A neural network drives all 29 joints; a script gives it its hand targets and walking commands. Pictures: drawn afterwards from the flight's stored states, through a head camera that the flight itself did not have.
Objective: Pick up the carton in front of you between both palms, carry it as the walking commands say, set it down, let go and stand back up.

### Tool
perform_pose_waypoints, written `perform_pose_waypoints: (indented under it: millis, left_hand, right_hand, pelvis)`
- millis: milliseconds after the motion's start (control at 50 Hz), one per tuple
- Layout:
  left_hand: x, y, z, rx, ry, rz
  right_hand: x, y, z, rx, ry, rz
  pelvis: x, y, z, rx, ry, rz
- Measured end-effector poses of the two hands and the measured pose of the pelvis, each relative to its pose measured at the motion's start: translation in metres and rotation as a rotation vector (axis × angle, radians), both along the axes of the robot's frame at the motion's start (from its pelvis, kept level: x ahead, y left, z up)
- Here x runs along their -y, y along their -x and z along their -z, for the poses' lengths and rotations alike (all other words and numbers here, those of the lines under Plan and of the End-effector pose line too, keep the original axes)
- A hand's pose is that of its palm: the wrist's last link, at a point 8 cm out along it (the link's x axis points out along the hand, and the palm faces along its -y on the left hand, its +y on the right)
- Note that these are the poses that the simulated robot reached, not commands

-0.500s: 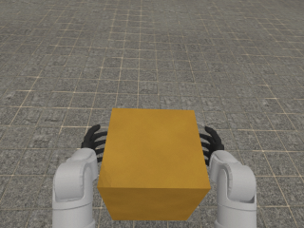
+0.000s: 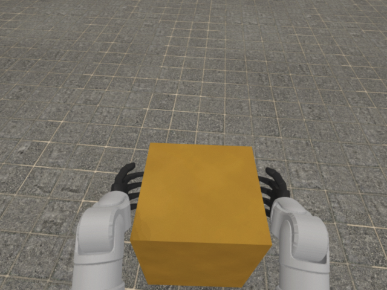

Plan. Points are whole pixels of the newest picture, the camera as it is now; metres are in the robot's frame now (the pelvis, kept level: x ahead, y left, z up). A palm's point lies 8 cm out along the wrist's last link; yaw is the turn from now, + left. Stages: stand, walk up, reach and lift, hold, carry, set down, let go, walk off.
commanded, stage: carry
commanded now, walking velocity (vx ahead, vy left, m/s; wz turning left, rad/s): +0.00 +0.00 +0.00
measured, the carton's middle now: (197, 218) +0.27 +0.00 -0.02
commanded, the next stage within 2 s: none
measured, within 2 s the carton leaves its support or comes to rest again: neither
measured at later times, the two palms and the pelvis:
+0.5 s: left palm (135, 104) +0.51 +0.16 +0.08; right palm (257, 108) +0.50 -0.14 +0.09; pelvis +0.24 +0.02 +0.00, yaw -3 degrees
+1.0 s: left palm (150, 108) +0.53 +0.13 +0.06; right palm (265, 118) +0.50 -0.17 +0.06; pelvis +0.26 +0.01 +0.00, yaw -5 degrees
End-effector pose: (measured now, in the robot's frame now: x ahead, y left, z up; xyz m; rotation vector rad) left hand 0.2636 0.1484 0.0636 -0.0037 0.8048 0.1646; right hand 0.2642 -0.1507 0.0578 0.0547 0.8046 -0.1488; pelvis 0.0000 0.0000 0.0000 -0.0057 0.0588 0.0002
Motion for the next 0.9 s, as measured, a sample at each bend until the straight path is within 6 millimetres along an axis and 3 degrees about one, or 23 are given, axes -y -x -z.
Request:
perform_pose_waypoints:
  millis: [180,300,400,620,720,900]
  left_hand:
    - [0.005,-0.097,-0.027,0.049,-0.015,0.006]
    - [-0.001,-0.172,-0.041,0.149,0.016,0.049]
    - [-0.012,-0.222,-0.030,0.141,0.068,0.034]
    - [-0.007,-0.271,-0.022,0.087,0.043,0.045]
    - [0.001,-0.279,-0.019,0.080,0.030,0.066]
    - [0.013,-0.274,-0.002,0.073,0.006,0.099]
  right_hand:
    - [0.005,-0.095,-0.021,0.050,-0.011,0.002]
    - [-0.001,-0.157,-0.043,0.150,0.010,0.052]
    - [-0.012,-0.207,-0.045,0.141,0.052,0.046]
    - [-0.007,-0.253,-0.030,0.088,0.032,0.057]
    - [0.000,-0.256,-0.024,0.080,0.031,0.067]
    - [0.012,-0.248,-0.007,0.073,0.047,0.067]
  pelvis:
    - [0.003,-0.094,-0.022,-0.012,-0.038,0.019]
    - [-0.013,-0.165,-0.011,0.010,-0.008,0.034]
    - [-0.021,-0.210,-0.002,0.006,-0.026,0.053]
    - [-0.021,-0.257,-0.002,-0.018,-0.023,0.068]
    - [-0.017,-0.266,-0.002,-0.025,-0.021,0.074]
    - [-0.009,-0.265,0.001,-0.012,-0.022,0.082]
